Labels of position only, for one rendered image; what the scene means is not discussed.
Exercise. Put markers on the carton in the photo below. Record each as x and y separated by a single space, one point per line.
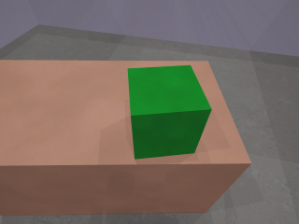
168 109

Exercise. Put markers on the pedestal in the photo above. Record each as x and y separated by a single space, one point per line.
66 144

